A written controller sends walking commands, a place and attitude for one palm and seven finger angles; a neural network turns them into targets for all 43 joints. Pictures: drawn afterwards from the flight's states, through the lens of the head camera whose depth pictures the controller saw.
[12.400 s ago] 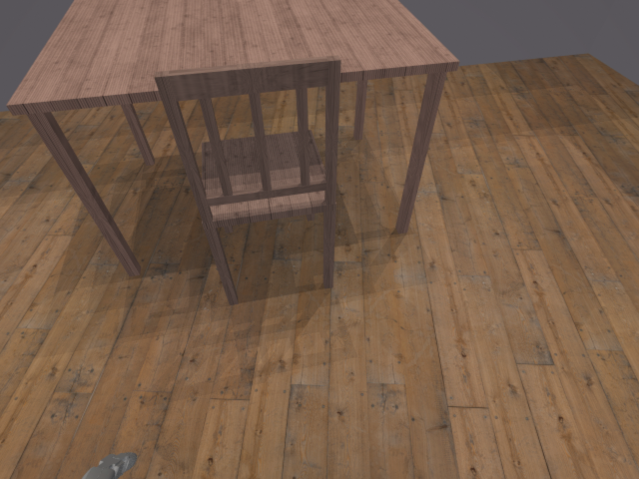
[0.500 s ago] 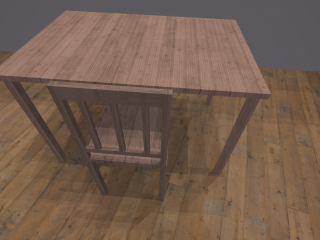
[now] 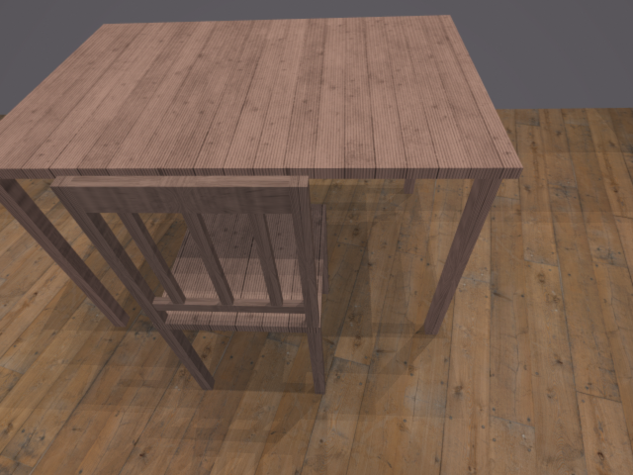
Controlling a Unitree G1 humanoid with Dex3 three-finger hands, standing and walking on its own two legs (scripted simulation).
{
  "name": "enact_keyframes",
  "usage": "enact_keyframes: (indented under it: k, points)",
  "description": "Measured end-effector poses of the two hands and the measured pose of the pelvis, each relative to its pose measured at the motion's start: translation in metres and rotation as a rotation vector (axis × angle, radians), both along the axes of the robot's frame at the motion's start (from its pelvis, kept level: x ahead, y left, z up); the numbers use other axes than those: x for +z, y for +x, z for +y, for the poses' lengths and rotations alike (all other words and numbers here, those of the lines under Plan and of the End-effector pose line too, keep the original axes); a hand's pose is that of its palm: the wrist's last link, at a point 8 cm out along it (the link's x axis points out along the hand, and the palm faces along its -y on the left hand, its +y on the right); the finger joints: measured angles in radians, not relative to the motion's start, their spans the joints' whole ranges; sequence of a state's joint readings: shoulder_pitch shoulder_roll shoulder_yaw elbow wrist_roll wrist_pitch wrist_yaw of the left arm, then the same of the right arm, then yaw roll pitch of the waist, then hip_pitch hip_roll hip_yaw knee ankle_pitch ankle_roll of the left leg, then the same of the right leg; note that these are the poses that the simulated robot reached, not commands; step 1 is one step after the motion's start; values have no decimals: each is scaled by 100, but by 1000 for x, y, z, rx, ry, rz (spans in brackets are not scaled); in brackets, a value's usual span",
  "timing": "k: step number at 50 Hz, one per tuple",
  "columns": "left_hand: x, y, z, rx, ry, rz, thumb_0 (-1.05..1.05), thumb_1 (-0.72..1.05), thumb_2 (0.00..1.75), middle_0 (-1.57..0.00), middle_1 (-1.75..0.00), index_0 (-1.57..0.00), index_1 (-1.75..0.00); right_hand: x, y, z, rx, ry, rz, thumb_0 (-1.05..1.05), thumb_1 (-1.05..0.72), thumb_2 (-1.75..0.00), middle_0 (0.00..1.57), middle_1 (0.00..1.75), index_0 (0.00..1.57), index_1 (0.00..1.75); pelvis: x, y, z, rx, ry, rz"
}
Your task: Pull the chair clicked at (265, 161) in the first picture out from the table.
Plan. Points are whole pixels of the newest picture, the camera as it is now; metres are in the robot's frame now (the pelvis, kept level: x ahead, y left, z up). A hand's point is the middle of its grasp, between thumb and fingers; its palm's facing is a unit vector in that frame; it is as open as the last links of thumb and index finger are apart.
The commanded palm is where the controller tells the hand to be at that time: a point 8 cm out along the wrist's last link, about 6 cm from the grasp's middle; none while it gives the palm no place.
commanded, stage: look again from close up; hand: left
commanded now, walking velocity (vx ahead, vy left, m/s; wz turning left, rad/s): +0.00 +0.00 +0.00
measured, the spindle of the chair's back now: (211, 261) +0.49 +0.23 -0.09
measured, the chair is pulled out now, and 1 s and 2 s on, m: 0.00 0.00 0.00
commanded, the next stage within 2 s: none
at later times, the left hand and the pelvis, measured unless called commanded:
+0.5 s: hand out of the picture +0.00 +0.21 -0.17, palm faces +0.04 -0.98 -0.19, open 7.3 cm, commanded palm none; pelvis -0.01 +0.04 +0.01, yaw +0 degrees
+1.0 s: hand out of the picture -0.06 +0.24 -0.17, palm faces +0.00 -0.99 -0.14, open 7.3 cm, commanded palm none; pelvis -0.03 +0.09 +0.01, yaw -2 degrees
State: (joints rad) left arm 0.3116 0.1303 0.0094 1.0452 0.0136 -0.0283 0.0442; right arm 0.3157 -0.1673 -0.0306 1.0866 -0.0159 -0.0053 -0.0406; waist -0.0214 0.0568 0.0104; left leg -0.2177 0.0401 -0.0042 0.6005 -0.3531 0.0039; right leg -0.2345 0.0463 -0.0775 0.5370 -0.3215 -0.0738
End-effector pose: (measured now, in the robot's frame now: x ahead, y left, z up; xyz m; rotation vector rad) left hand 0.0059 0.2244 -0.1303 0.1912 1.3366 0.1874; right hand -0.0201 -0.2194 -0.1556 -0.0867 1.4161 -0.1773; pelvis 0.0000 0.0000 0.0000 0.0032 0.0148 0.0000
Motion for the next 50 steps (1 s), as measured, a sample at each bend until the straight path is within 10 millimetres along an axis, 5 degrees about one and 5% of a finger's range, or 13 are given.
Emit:
enact_keyframes:
  k: [8, 18, 25, 40, 50]
  points:
    - [-13, 0, -1, 26, -38, -46, 1, 92, 90, -20, -30, -20, -30, 14, 55, -21, 56, -83, -128, 0, -91, -90, 20, 30, 19, 30, -3, -2, 2, 22, -32, -32]
    - [-11, -1, 19, 15, -60, -50, 1, 92, 90, -20, -30, -20, -30, 31, 80, 7, 103, -79, -217, 0, -91, -90, 20, 30, 19, 30, 5, -5, 20, 3, -18, -43]
    - [-8, -12, 39, 5, -52, -28, 0, 91, 90, -20, -30, -20, -30, 28, 58, 29, 92, -60, -178, 0, -92, -90, 20, 30, 20, 30, 7, -13, 37, -4, -16, -48]
    - [-13, -53, 62, -4, -84, 89, 0, 91, 90, -20, -30, -20, -30, 23, -25, 69, 31, -36, 12, 0, -91, -90, 20, 30, 20, 30, 8, -25, 72, -19, -15, -49]
    - [-15, -64, 68, -4, -105, 120, 0, 91, 90, -20, -30, -20, -30, 21, -45, 97, -7, -15, 41, 0, -91, -90, 20, 30, 20, 30, 8, -27, 89, -27, -12, -48]
